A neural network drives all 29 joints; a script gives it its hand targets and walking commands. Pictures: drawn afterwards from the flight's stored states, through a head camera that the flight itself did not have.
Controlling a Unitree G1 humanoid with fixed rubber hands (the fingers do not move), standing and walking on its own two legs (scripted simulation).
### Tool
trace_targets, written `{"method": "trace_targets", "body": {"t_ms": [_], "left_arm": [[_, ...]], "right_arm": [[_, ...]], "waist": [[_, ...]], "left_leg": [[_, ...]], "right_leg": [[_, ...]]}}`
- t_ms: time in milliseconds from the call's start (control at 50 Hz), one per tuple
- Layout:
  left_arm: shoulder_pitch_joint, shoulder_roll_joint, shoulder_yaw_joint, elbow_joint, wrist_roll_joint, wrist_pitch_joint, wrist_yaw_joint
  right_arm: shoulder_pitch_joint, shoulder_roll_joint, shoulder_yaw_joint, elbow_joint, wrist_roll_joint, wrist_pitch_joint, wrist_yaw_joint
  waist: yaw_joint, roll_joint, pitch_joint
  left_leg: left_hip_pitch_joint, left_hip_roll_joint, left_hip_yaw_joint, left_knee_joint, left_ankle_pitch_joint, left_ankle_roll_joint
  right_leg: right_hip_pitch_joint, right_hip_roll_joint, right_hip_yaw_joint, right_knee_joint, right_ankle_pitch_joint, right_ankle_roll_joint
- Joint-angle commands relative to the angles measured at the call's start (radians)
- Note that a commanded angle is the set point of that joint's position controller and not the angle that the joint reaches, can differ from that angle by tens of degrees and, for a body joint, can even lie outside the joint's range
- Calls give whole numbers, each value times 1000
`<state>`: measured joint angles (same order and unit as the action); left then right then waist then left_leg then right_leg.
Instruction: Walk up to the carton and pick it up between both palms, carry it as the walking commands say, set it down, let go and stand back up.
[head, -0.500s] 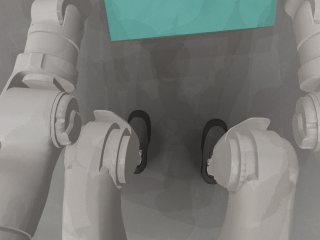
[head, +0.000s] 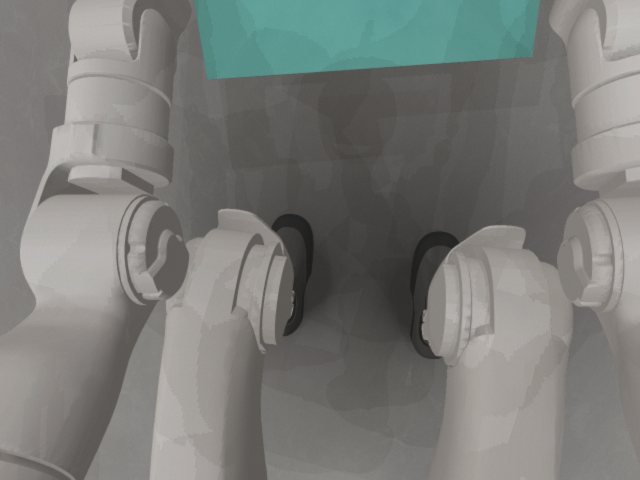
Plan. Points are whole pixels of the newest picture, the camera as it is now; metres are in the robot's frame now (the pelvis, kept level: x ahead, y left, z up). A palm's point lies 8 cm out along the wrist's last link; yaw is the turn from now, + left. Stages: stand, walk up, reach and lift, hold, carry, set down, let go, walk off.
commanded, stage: reach and lift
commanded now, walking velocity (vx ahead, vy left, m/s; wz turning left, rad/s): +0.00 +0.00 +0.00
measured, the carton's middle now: out of the picture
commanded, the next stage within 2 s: none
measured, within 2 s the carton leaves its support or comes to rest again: neither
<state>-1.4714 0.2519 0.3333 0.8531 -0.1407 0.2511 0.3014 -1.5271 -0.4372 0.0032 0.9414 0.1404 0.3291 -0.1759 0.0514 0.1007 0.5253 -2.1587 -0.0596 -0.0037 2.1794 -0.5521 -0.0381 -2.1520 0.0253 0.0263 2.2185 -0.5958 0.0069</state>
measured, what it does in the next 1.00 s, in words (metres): rises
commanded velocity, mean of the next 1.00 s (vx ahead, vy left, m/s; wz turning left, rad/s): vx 0.00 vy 0.00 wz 0.00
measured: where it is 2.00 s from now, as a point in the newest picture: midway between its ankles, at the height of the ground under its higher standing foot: (357, 304)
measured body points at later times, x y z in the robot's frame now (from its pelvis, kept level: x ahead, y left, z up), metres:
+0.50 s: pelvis -0.03 +0.00 +0.04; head +0.34 -0.01 +0.28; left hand +0.55 +0.18 -0.08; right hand +0.56 -0.18 -0.10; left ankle +0.13 +0.12 -0.34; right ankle +0.11 -0.12 -0.34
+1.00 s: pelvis -0.04 +0.00 +0.09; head +0.30 -0.01 +0.37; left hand +0.53 +0.17 -0.01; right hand +0.54 -0.19 -0.01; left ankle +0.13 +0.12 -0.34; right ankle +0.11 -0.12 -0.34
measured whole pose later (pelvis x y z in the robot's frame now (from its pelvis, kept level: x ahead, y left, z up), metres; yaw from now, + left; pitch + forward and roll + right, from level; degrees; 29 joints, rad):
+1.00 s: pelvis -0.04 +0.00 +0.09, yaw -2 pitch +23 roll +1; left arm -1.39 0.16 0.39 0.64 0.00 0.44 0.31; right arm -1.49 -0.40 -0.17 0.85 0.04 0.46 -0.09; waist 0.03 0.00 0.52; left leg -1.84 -0.06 -0.03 1.87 -0.44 -0.04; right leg -1.83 0.08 0.05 1.89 -0.46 0.03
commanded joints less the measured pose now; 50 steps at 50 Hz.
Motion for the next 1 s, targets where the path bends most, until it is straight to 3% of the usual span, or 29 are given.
{"method": "trace_targets", "body": {"t_ms": [0, 40, 100, 140, 180, 200, 220, 260, 320, 420, 440, 500, 520, 540, 560, 600, 620, 640, 700, 720, 780, 800, 820, 840, 860, 880, 900, 920, 980], "left_arm": [[-683, -991, -531, -392, -192, 61, -462], [-717, -992, -540, -388, -200, 71, -449], [-638, -984, -411, -161, -94, 85, -447], [-628, -976, -381, -128, -42, 91, -452], [-727, -1009, -439, -267, -79, 88, -448], [-739, -994, -411, -233, -54, 91, -449], [-726, -999, -415, -236, -55, 98, -450], [-736, -962, -387, -216, -22, 113, -450], [-765, -972, -414, -274, -22, 123, -456], [-720, -1070, -452, -327, -53, 163, -472], [-697, -1085, -466, -300, -67, 168, -483], [-663, -1126, -540, -334, -111, 173, -491], [-714, -1147, -591, -468, -148, 175, -490], [-666, -1123, -550, -349, -130, 181, -496], [-685, -1114, -544, -393, -137, 172, -495], [-643, -1147, -592, -434, -165, 174, -495], [-655, -1136, -575, -385, -157, 173, -495], [-608, -1136, -572, -362, -143, 166, -494], [-565, -1167, -565, -324, -118, 171, -487], [-530, -1164, -544, -280, -103, 174, -485], [-582, -1137, -548, -341, -109, 171, -470], [-632, -1119, -557, -404, -103, 166, -463], [-608, -1105, -538, -368, -75, 169, -464], [-669, -1104, -552, -435, -95, 174, -456], [-660, -1061, -480, -340, -50, 174, -453], [-702, -1091, -505, -410, -64, 174, -455], [-690, -1050, -467, -359, -34, 176, -456], [-707, -1052, -457, -358, -23, 181, -458], [-735, -1081, -458, -383, -17, 196, -478]], "right_arm": [[-774, 970, 317, -632, 157, -74, 344], [-774, 941, 273, -594, 136, -63, 347], [-776, 912, 174, -441, 61, -60, 371], [-759, 931, 156, -367, 61, -51, 400], [-809, 975, 195, -417, 102, -42, 413], [-804, 982, 184, -373, 107, -39, 416], [-818, 982, 186, -385, 108, -36, 423], [-755, 1001, 140, -269, 79, -12, 434], [-746, 1076, 151, -264, 103, 5, 457], [-831, 1052, 219, -444, 128, 14, 450], [-822, 1039, 202, -450, 110, 14, 447], [-764, 1057, 230, -537, 110, 12, 432], [-805, 1047, 266, -665, 134, 20, 427], [-787, 1040, 252, -591, 102, 27, 418], [-748, 1049, 229, -563, 71, 32, 419], [-768, 1058, 296, -698, 107, 25, 409], [-729, 1041, 250, -615, 63, 31, 408], [-705, 1065, 260, -591, 76, 27, 408], [-702, 1047, 256, -587, 73, 21, 421], [-748, 1054, 273, -614, 86, 18, 422], [-777, 1073, 318, -632, 140, 26, 433], [-764, 1086, 306, -596, 144, 32, 440], [-749, 1104, 297, -521, 147, 39, 447], [-793, 1079, 307, -584, 163, 40, 452], [-766, 1085, 246, -443, 131, 46, 456], [-748, 1116, 248, -449, 128, 50, 464], [-731, 1131, 211, -359, 117, 57, 469], [-717, 1136, 184, -331, 106, 58, 477], [-738, 1147, 161, -362, 96, 58, 483]], "waist": [[-72, -233, -2435], [-96, -190, -2354], [-58, -175, -1982], [-27, -144, -1905], [-25, -123, -2083], [6, -110, -2053], [-12, -129, -2075], [17, -116, -2019], [45, -96, -2118], [26, -113, -2406], [-10, -108, -2389], [-47, -131, -2478], [-73, -128, -2698], [-77, -179, -2565], [-108, -217, -2515], [-101, -221, -2637], [-120, -204, -2526], [-88, -196, -2461], [-86, -173, -2436], [-40, -167, -2429], [-1, -170, -2461], [-1, -155, -2476], [34, -146, -2419], [23, -149, -2487], [50, -149, -2288], [34, -160, -2362], [62, -154, -2253], [55, -143, -2223], [62, -98, -2321]], "left_leg": [[793, -55, 105, -181, 529, 41], [843, -53, 89, -186, 493, 44], [680, -47, 88, -243, 265, 45], [662, -43, 106, -269, 214, 40], [802, -48, 100, -298, 251, 38], [786, -38, 107, -287, 229, 35], [829, -40, 97, -301, 225, 44], [800, -34, 108, -310, 209, 42], [852, -38, 130, -342, 205, 37], [968, -57, 129, -345, 355, 31], [935, -55, 123, -350, 349, 29], [951, -58, 108, -349, 391, 27], [1065, -74, 120, -353, 492, 20], [944, -73, 107, -348, 448, 33], [904, -77, 97, -366, 412, 39], [981, -83, 93, -377, 478, 37], [898, -79, 87, -381, 434, 34], [892, -83, 89, -400, 411, 44], [962, -77, 70, -414, 417, 39], [957, -79, 72, -428, 387, 42], [1025, -77, 72, -442, 392, 45], [1054, -73, 71, -451, 384, 46], [1052, -68, 72, -459, 356, 55], [1112, -67, 74, -480, 364, 46], [999, -62, 72, -487, 266, 56], [1059, -63, 76, -509, 256, 43], [1003, -58, 83, -515, 201, 53], [1006, -57, 90, -534, 159, 52], [1033, -61, 103, -546, 161, 40]], "right_leg": [[1105, 62, -81, -219, 661, -17], [969, 57, -84, -247, 550, -26], [707, 50, -87, -299, 273, -39], [635, 47, -89, -327, 216, -40], [714, 52, -104, -331, 238, -31], [695, 45, -85, -338, 201, -34], [676, 47, -107, -337, 186, -26], [633, 44, -105, -349, 152, -36], [676, 52, -113, -375, 160, -30], [871, 56, -118, -393, 305, -17], [875, 55, -118, -391, 313, -21], [944, 64, -106, -391, 390, -24], [1103, 71, -109, -404, 513, -20], [1044, 65, -103, -400, 474, -16], [1047, 68, -105, -404, 464, -18], [1147, 74, -98, -426, 533, -13], [1078, 74, -87, -426, 500, -28], [1048, 68, -84, -434, 464, -21], [989, 76, -91, -453, 438, -28], [984, 77, -81, -467, 397, -26], [1018, 80, -78, -491, 385, -18], [1001, 84, -80, -496, 380, -25], [937, 79, -80, -498, 324, -23], [995, 87, -87, -523, 328, -20], [873, 76, -82, -521, 221, -25], [932, 88, -96, -549, 219, -30], [848, 79, -90, -550, 165, -29], [839, 81, -95, -566, 128, -29], [913, 81, -92, -593, 125, -33]]}}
